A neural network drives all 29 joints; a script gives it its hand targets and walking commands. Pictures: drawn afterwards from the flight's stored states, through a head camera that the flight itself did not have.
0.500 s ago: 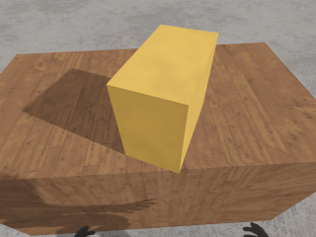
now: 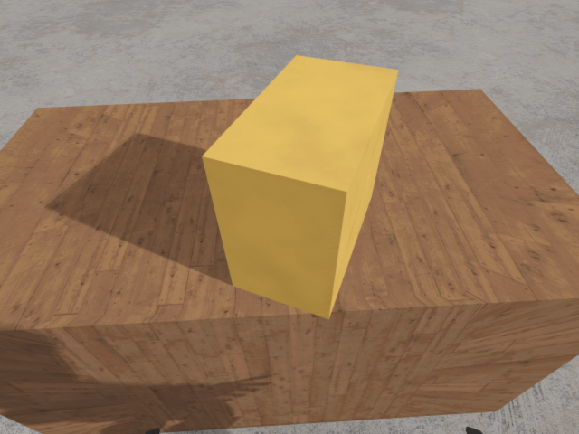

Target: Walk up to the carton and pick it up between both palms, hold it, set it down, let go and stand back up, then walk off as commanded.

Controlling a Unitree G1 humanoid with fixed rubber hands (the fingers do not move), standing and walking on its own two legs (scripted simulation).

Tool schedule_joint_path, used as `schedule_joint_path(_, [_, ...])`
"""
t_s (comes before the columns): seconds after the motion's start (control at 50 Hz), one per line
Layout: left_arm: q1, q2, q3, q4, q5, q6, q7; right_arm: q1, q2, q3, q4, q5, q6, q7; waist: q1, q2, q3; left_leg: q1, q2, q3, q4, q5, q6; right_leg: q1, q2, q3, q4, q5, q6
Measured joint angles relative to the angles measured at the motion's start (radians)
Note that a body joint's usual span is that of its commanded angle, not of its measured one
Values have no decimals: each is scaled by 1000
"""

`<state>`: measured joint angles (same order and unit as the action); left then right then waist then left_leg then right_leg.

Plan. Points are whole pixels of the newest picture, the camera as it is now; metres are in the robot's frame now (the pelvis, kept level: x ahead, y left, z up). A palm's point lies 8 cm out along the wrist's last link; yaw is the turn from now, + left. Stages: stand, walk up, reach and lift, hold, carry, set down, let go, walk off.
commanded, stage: stand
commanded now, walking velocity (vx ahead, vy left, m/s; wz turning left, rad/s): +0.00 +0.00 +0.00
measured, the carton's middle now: (312, 182) +0.50 +0.00 +0.09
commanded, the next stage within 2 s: walk up in 0.12 s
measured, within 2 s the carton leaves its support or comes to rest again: neither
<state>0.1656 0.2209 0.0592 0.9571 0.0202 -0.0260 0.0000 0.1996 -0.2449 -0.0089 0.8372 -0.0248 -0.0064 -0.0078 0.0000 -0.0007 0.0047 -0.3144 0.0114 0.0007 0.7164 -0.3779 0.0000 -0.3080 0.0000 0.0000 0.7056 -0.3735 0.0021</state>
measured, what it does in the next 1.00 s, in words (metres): stands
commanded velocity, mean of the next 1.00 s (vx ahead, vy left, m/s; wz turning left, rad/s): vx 0.00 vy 0.00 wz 0.00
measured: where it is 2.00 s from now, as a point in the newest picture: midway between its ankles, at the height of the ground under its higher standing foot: outside the picture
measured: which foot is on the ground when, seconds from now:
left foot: down 0.00-1.00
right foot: down 0.00-1.00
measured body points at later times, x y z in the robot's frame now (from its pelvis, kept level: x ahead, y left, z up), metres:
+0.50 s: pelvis +0.00 +0.00 +0.01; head +0.00 +0.01 +0.46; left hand +0.09 +0.27 -0.13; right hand +0.10 -0.27 -0.12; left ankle +0.00 +0.12 -0.72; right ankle +0.00 -0.12 -0.72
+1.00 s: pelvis +0.02 +0.00 +0.01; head +0.03 +0.00 +0.46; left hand +0.11 +0.27 -0.12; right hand +0.11 -0.28 -0.12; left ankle +0.03 +0.12 -0.72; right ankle +0.02 -0.12 -0.72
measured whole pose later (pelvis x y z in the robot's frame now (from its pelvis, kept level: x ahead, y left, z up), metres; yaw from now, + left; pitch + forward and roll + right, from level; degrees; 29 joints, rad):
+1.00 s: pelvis +0.02 +0.00 +0.01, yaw +0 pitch -1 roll +0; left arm 0.17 0.27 0.06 0.95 0.02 -0.02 0.00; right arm 0.20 -0.30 -0.01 0.93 -0.03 -0.05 -0.02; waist 0.00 -0.01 0.04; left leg -0.29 0.01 0.00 0.63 -0.29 0.00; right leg -0.29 -0.01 0.00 0.67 -0.37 -0.01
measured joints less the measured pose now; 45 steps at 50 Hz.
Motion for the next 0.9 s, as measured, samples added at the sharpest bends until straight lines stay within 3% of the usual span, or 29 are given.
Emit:
schedule_joint_path(0.32, [-3,7,0,68,0,1,0,0,-2,0,64,0,-1,0,0,0,7,35,2,0,-51,31,0,44,2,0,-69,41,0])
schedule_joint_path(0.68, [0,40,11,21,0,6,-4,0,-45,0,82,-7,-39,-9,0,-4,22,36,3,0,-51,10,0,29,4,-1,-40,22,-4])
schedule_joint_path(0.74, [-3,48,11,3,0,7,-4,0,-45,0,82,-10,-42,-9,0,-7,22,39,8,0,-51,7,0,15,4,0,-26,-40,-4])
schedule_joint_path(0.8, [-1,50,10,0,0,-3,-4,0,-46,0,82,-2,-42,-9,0,-6,22,43,11,0,-51,9,0,22,6,0,-56,51,-7])
schedule_joint_path(0.9, [9,50,5,-6,0,-13,-4,0,-54,0,82,6,-42,-11,0,-6,24,-6,-5,0,15,-98,0,24,-11,0,-71,33,-17])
